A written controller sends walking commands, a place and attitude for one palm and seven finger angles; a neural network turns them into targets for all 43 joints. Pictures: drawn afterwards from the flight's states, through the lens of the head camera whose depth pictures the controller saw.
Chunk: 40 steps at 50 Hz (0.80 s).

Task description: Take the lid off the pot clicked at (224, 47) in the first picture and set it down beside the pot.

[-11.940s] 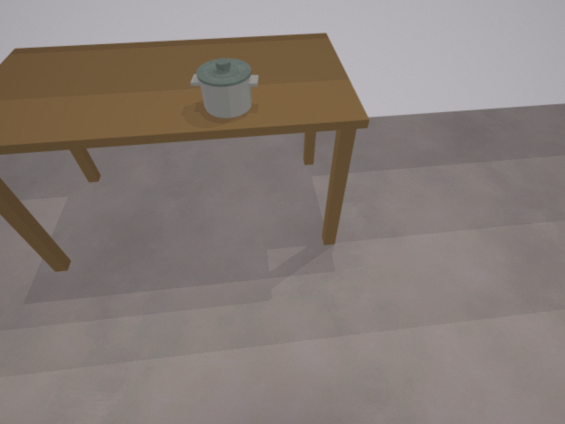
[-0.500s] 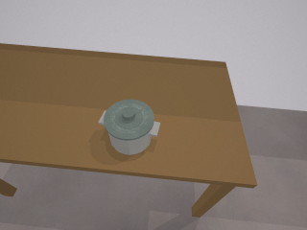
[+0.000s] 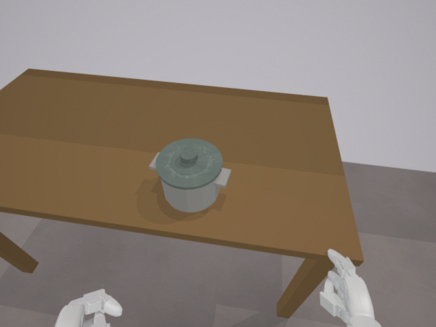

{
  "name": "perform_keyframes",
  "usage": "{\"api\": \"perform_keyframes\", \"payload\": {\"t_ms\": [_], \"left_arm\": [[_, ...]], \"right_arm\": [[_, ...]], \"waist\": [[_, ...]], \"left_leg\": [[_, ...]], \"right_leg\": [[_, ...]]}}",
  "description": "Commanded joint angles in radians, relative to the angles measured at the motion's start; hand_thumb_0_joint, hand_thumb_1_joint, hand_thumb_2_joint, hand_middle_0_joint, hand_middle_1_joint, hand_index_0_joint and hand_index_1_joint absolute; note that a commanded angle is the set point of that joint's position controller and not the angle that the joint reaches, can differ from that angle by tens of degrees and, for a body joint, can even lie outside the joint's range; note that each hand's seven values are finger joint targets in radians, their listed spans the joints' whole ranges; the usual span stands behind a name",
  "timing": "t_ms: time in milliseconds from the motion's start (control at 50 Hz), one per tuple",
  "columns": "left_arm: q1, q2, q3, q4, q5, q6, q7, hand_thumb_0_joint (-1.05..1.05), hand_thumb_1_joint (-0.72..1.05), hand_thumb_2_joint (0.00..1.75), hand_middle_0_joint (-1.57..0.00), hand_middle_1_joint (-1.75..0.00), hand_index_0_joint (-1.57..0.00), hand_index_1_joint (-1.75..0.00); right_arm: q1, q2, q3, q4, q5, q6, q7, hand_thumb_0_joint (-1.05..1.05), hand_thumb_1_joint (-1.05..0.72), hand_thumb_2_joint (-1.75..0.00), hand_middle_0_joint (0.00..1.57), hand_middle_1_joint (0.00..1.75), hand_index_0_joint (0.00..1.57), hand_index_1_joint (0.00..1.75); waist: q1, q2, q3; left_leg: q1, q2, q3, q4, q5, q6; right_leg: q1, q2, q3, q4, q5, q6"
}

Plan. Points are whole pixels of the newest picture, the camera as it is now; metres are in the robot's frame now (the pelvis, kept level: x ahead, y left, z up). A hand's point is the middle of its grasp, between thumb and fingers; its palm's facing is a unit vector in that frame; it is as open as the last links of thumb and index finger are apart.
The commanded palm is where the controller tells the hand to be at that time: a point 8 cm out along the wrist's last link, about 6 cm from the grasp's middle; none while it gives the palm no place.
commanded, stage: lift the closed hand beside the body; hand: left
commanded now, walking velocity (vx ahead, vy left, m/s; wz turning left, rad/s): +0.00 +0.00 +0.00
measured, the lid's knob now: (188, 155) +0.47 +0.13 +0.04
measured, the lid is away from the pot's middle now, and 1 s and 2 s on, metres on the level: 0.00 0.00 0.00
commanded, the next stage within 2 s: raise the hand higher, near the body in 0.04 s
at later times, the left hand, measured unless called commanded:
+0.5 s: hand (87, 302) +0.15 +0.24 +0.00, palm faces +0.23 -0.91 -0.35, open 3.1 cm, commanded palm +0.11 +0.28 +0.04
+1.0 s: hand (75, 251) +0.19 +0.24 +0.10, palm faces +0.29 -0.86 -0.41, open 3.1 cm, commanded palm +0.14 +0.27 +0.14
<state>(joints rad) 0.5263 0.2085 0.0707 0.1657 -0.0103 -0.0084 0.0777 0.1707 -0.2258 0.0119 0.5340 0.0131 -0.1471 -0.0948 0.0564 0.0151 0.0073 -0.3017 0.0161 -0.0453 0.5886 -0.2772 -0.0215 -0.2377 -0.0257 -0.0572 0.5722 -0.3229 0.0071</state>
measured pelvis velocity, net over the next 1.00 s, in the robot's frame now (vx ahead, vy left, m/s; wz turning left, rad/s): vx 0.02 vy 0.01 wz -0.03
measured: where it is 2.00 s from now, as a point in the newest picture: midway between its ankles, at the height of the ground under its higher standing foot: outside the picture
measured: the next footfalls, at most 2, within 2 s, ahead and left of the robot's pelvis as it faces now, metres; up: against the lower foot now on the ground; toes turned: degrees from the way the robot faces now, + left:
none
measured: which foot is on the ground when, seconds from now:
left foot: down 0.00-1.00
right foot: down 0.00-1.00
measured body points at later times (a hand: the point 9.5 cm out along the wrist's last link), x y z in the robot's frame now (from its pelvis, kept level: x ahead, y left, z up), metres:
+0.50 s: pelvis +0.01 +0.01 +0.00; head +0.00 +0.01 +0.45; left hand +0.13 +0.28 +0.03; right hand +0.21 -0.22 -0.05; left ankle +0.02 +0.13 -0.73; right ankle -0.01 -0.12 -0.73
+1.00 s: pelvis +0.02 +0.01 +0.01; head +0.00 -0.01 +0.46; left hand +0.17 +0.28 +0.13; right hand +0.21 -0.22 -0.05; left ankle +0.02 +0.13 -0.73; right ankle -0.01 -0.12 -0.73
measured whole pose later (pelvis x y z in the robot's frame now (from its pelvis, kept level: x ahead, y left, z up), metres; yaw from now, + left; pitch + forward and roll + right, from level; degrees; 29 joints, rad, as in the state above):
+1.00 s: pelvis +0.02 +0.01 +0.01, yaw -2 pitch -4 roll +0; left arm 0.60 0.30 0.20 -0.37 -0.02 -0.07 0.09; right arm 0.20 -0.21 0.01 0.57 0.01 -0.20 -0.10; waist 0.06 0.05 0.03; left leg -0.16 0.02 -0.01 0.50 -0.27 -0.01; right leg -0.11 -0.03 -0.02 0.48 -0.30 0.02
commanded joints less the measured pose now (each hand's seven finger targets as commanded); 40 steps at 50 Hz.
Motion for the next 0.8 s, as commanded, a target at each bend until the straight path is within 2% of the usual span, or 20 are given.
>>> {"api": "perform_keyframes", "payload": {"t_ms": [0,40,100,160,200,280,300,320,340,360,420,500,520,600,640,660,680,740,760,780], "left_arm": [[-0.023,0.139,0.083,-0.144,-0.001,-0.05,0.002,0.0,0.9,0.9,-1.3,-1.5,-1.3,-1.5],[0.006,0.178,0.127,-0.172,-0.001,-0.057,0.006,0.0,0.9,0.9,-1.3,-1.5,-1.3,-1.5],[0.061,0.156,0.115,-0.239,-0.006,-0.052,0.003,0.0,0.9,0.9,-1.3,-1.5,-1.3,-1.5],[0.046,0.159,0.116,-0.273,-0.006,-0.05,0.005,0.0,0.9,0.9,-1.3,-1.5,-1.3,-1.5],[0.045,0.172,0.127,-0.334,-0.004,-0.056,0.01,0.0,0.9,0.9,-1.3,-1.5,-1.3,-1.5],[0.093,0.151,0.111,-0.373,-0.005,-0.053,0.009,0.0,0.9,0.9,-1.3,-1.5,-1.3,-1.5],[0.102,0.166,0.132,-0.399,-0.005,-0.057,0.01,0.0,0.9,0.9,-1.3,-1.5,-1.3,-1.5],[0.114,0.153,0.116,-0.418,-0.004,-0.059,0.008,0.0,0.9,0.9,-1.3,-1.5,-1.3,-1.5],[0.114,0.171,0.132,-0.444,-0.003,-0.062,0.01,0.0,0.9,0.9,-1.3,-1.5,-1.3,-1.5],[0.122,0.148,0.109,-0.461,-0.002,-0.063,0.009,0.0,0.9,0.9,-1.3,-1.5,-1.3,-1.5],[0.128,0.173,0.136,-0.489,-0.001,-0.067,0.013,0.0,0.9,0.9,-1.3,-1.5,-1.3,-1.5],[0.14,0.179,0.148,-0.562,-0.001,-0.078,0.017,0.0,0.9,0.9,-1.3,-1.5,-1.3,-1.5],[0.134,0.179,0.144,-0.596,0.0,-0.083,0.017,0.0,0.9,0.9,-1.3,-1.5,-1.3,-1.5],[0.133,0.175,0.14,-0.632,0.003,-0.089,0.019,0.0,0.9,0.9,-1.3,-1.5,-1.3,-1.5],[0.136,0.197,0.171,-0.622,0.001,-0.086,0.024,0.0,0.9,0.9,-1.3,-1.5,-1.3,-1.5],[0.123,0.18,0.158,-0.628,0.0,-0.091,0.021,0.0,0.9,0.9,-1.3,-1.5,-1.3,-1.5],[0.107,0.201,0.174,-0.65,-0.001,-0.097,0.024,0.0,0.9,0.9,-1.3,-1.5,-1.3,-1.5],[0.105,0.235,0.214,-0.699,-0.001,-0.106,0.029,0.0,0.9,0.9,-1.3,-1.5,-1.3,-1.5],[0.084,0.219,0.197,-0.755,-0.003,-0.117,0.027,0.0,0.9,0.9,-1.3,-1.5,-1.3,-1.5],[0.099,0.214,0.198,-0.723,-0.003,-0.113,0.029,0.0,0.9,0.9,-1.3,-1.5,-1.3,-1.5]], "right_arm": [[-0.072,-0.096,-0.035,-0.112,-0.003,-0.021,-0.011,0.0,-0.9,-0.9,0.2,0.3,0.2,0.3],[-0.071,-0.092,-0.038,-0.113,-0.002,-0.032,-0.014,0.0,-0.9,-0.9,0.2,0.3,0.2,0.3],[-0.076,-0.079,-0.034,-0.121,-0.004,-0.046,-0.013,0.0,-0.9,-0.9,0.2,0.3,0.2,0.3],[-0.081,-0.078,-0.032,-0.118,-0.001,-0.047,-0.012,0.0,-0.9,-0.9,0.2,0.3,0.2,0.3],[-0.078,-0.077,-0.033,-0.118,-0.004,-0.059,-0.013,0.0,-0.9,-0.9,0.2,0.3,0.2,0.3],[-0.081,-0.074,-0.033,-0.117,-0.004,-0.067,-0.012,0.0,-0.9,-0.9,0.2,0.3,0.2,0.3],[-0.083,-0.074,-0.037,-0.116,-0.004,-0.069,-0.013,0.0,-0.9,-0.9,0.2,0.3,0.2,0.3],[-0.085,-0.073,-0.034,-0.118,-0.004,-0.071,-0.011,0.0,-0.9,-0.9,0.2,0.3,0.2,0.3],[-0.088,-0.074,-0.035,-0.117,-0.003,-0.072,-0.011,0.0,-0.9,-0.9,0.2,0.3,0.2,0.3],[-0.087,-0.069,-0.033,-0.121,-0.002,-0.075,-0.01,0.0,-0.9,-0.9,0.2,0.3,0.2,0.3],[-0.087,-0.071,-0.034,-0.114,-0.003,-0.074,-0.01,0.0,-0.9,-0.9,0.2,0.3,0.2,0.3],[-0.091,-0.065,-0.032,-0.117,-0.003,-0.081,-0.01,0.0,-0.9,-0.9,0.2,0.3,0.2,0.3],[-0.092,-0.065,-0.03,-0.119,-0.003,-0.081,-0.009,0.0,-0.9,-0.9,0.2,0.3,0.2,0.3],[-0.091,-0.065,-0.03,-0.114,-0.004,-0.086,-0.004,0.0,-0.9,-0.9,0.2,0.3,0.2,0.3],[-0.097,-0.066,-0.031,-0.107,-0.003,-0.08,-0.002,0.0,-0.9,-0.9,0.2,0.3,0.2,0.3],[-0.097,-0.064,-0.027,-0.112,-0.003,-0.079,-0.002,0.0,-0.9,-0.9,0.2,0.3,0.2,0.3],[-0.096,-0.066,-0.03,-0.115,-0.002,-0.081,-0.004,0.0,-0.9,-0.9,0.2,0.3,0.2,0.3],[-0.105,-0.065,-0.027,-0.111,-0.004,-0.084,-0.002,0.0,-0.9,-0.9,0.2,0.3,0.2,0.3],[-0.101,-0.06,-0.022,-0.12,-0.004,-0.09,0.001,0.0,-0.9,-0.9,0.2,0.3,0.2,0.3],[-0.098,-0.059,-0.023,-0.109,-0.006,-0.092,0.001,0.0,-0.9,-0.9,0.2,0.3,0.2,0.3]], "waist": [[-0.032,-0.054,-0.02],[-0.016,-0.036,-0.032],[-0.007,0.024,-0.078],[-0.016,0.026,-0.036],[-0.01,0.057,-0.053],[-0.011,0.015,-0.041],[-0.005,0.002,-0.05],[-0.004,0.009,-0.045],[-0.001,0.016,-0.039],[-0.005,0.045,-0.036],[-0.001,0.012,-0.026],[0.006,0.037,-0.04],[0.007,0.064,-0.04],[0.004,0.066,-0.027],[0.007,0.034,-0.005],[0.004,0.029,0.003],[0.006,0.02,-0.01],[0.015,0.067,-0.024],[0.012,0.091,-0.039],[0.013,0.076,-0.038]], "left_leg": [[0.032,-0.036,0.06,-0.08,0.056,0.046],[0.04,-0.035,0.06,-0.08,0.062,0.046],[0.067,-0.035,0.066,-0.079,0.109,0.047],[0.062,-0.032,0.064,-0.084,0.1,0.045],[0.083,-0.029,0.057,-0.089,0.118,0.045],[0.093,-0.024,0.053,-0.1,0.129,0.049],[0.099,-0.021,0.051,-0.104,0.138,0.048],[0.105,-0.02,0.047,-0.109,0.14,0.049],[0.109,-0.018,0.044,-0.116,0.136,0.047],[0.115,-0.02,0.048,-0.118,0.136,0.047],[0.115,-0.012,0.04,-0.129,0.151,0.045],[0.138,-0.009,0.037,-0.141,0.167,0.044],[0.146,-0.008,0.037,-0.145,0.179,0.042],[0.157,0.0,0.03,-0.155,0.186,0.039],[0.147,0.001,0.027,-0.161,0.171,0.039],[0.143,-0.002,0.032,-0.166,0.157,0.039],[0.151,0.001,0.033,-0.167,0.156,0.04],[0.165,0.0,0.035,-0.17,0.168,0.038],[0.175,0.0,0.035,-0.171,0.181,0.036],[0.175,0.001,0.035,-0.169,0.192,0.038]], "right_leg": [[-0.073,0.006,-0.008,-0.121,0.095,-0.013],[-0.059,0.003,-0.005,-0.123,0.096,-0.015],[-0.027,-0.002,-0.002,-0.107,0.153,-0.016],[-0.045,0.001,-0.008,-0.121,0.139,-0.015],[-0.035,0.0,-0.009,-0.115,0.147,-0.018],[-0.026,0.001,-0.016,-0.121,0.157,-0.014],[-0.015,0.002,-0.018,-0.12,0.161,-0.014],[-0.018,0.002,-0.018,-0.121,0.158,-0.014],[-0.011,0.004,-0.019,-0.127,0.147,-0.016],[-0.012,0.003,-0.018,-0.127,0.148,-0.016],[-0.004,0.006,-0.022,-0.129,0.155,-0.016],[0.018,0.004,-0.021,-0.132,0.159,-0.017],[0.022,0.004,-0.021,-0.134,0.163,-0.018],[0.022,0.007,-0.022,-0.14,0.158,-0.019],[0.025,0.01,-0.022,-0.151,0.15,-0.019],[0.024,0.009,-0.023,-0.155,0.142,-0.018],[0.025,0.008,-0.019,-0.156,0.141,-0.017],[0.045,0.008,-0.012,-0.16,0.15,-0.021],[0.05,0.005,-0.012,-0.16,0.159,-0.021],[0.053,0.005,-0.015,-0.158,0.168,-0.02]]}}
